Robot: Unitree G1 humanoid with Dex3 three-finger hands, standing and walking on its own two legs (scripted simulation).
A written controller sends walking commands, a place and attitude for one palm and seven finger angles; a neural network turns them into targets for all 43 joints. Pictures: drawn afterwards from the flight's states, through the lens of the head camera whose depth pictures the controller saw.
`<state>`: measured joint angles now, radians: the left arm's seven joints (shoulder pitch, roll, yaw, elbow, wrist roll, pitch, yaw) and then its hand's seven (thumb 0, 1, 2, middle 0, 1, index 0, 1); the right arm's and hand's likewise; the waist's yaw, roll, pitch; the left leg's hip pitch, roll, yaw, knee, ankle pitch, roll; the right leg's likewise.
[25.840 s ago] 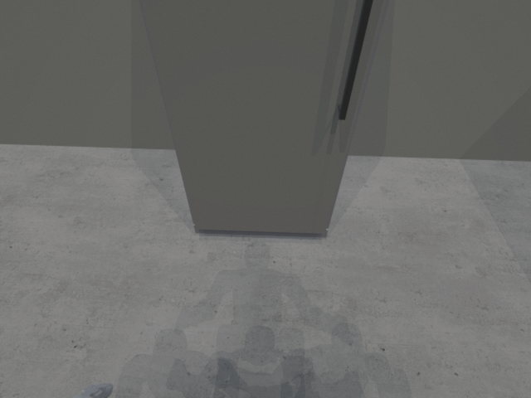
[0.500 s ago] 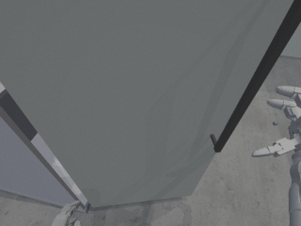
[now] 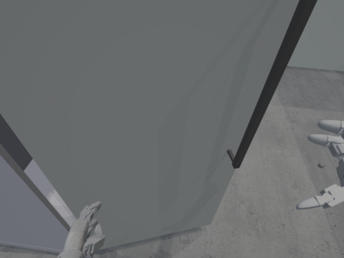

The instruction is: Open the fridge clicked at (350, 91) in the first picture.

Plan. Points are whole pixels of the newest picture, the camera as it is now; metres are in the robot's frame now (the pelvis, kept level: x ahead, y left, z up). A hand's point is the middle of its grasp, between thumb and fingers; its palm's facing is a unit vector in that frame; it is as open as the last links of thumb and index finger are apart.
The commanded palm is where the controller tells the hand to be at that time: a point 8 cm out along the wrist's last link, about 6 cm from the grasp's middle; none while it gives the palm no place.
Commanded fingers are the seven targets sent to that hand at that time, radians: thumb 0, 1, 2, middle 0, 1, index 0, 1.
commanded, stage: draw the hand back to the body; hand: right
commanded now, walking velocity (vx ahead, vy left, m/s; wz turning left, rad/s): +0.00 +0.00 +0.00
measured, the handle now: (259, 95) +0.41 -0.18 +0.21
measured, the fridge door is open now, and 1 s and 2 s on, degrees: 70 70 70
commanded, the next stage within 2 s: step back with the hand held close in 1.64 s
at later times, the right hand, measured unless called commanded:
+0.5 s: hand (324, 173) +0.24 -0.27 +0.17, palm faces +0.06 +0.99 -0.09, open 14.7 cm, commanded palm +0.20 -0.31 +0.18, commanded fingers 0.00 0.44 -0.25 0.25 1.09 0.25 1.09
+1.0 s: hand (343, 179) +0.22 -0.29 +0.17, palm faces +0.48 +0.81 -0.35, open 11.5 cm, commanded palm +0.17 -0.32 +0.18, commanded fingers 0.00 -0.47 -0.69 0.22 0.56 0.22 0.56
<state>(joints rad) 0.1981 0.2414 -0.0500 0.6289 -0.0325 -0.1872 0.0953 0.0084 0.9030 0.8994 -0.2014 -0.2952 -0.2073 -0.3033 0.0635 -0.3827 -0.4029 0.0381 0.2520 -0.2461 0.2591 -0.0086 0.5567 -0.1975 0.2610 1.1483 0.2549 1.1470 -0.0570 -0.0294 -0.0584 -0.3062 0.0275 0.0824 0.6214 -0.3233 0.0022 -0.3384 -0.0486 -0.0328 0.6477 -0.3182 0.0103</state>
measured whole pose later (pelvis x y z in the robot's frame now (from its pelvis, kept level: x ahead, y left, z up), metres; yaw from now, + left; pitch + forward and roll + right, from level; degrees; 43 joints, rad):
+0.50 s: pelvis +0.01 +0.00 +0.01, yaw +0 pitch -2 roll +1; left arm 0.25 0.28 -0.07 0.61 -0.07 -0.28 0.12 0.01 0.90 0.90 -0.20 -0.30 -0.21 -0.30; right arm 0.14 -0.42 -0.45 -0.06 0.37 0.15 0.42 -0.01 0.55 -0.20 0.26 1.15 0.25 1.15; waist -0.05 -0.06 -0.07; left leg -0.21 0.03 0.08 0.56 -0.32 0.00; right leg -0.24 -0.05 -0.04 0.60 -0.31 0.01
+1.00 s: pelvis +0.02 -0.02 +0.01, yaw +0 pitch -4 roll +0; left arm 0.22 0.22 -0.04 0.68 0.01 -0.19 0.08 0.01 0.90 0.90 -0.20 -0.30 -0.21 -0.30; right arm 0.35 -0.34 -0.34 -0.30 0.06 -0.08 -0.11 0.00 -0.11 -0.52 0.24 0.76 0.23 0.75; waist -0.07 -0.05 0.00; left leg -0.12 0.05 0.06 0.47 -0.28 -0.03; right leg -0.15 -0.01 -0.06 0.49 -0.28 -0.01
